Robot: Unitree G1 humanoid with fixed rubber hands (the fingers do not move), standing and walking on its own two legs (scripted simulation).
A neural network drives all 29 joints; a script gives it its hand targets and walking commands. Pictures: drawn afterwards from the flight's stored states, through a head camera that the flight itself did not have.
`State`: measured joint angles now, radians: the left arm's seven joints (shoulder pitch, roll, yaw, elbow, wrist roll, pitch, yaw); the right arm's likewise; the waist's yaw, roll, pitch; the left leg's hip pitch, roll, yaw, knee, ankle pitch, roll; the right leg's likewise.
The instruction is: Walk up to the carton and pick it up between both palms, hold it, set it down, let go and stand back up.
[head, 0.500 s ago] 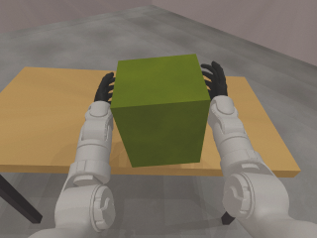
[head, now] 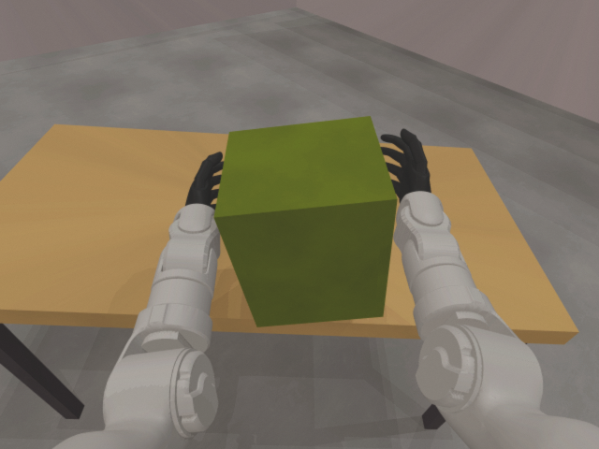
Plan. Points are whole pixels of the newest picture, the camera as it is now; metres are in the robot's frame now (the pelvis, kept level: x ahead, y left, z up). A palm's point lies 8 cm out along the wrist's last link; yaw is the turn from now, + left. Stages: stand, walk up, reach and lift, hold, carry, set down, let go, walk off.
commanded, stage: set down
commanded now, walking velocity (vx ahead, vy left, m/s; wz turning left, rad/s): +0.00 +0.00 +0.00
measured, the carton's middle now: (309, 228) +0.41 +0.01 +0.10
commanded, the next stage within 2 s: none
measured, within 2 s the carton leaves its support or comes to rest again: neither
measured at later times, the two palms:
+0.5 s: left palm (200, 212) +0.41 +0.17 +0.11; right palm (401, 194) +0.43 -0.11 +0.15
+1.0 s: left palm (202, 213) +0.42 +0.17 +0.10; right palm (399, 196) +0.44 -0.11 +0.14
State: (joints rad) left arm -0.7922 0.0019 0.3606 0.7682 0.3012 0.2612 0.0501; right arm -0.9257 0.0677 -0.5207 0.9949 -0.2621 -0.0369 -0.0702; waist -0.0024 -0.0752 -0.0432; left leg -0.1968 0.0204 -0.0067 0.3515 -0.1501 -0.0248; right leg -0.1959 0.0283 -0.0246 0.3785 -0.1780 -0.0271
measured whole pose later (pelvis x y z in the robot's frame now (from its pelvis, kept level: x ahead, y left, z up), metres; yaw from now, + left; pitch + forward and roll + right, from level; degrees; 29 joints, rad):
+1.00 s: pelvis +0.02 +0.00 +0.00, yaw +0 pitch +1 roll +0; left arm -0.78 0.00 0.43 0.85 0.31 0.13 0.04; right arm -0.90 0.11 -0.62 1.00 -0.38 -0.08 -0.05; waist 0.01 -0.08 -0.03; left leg -0.20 0.02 -0.01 0.35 -0.18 -0.03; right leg -0.20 0.03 -0.02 0.38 -0.20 -0.03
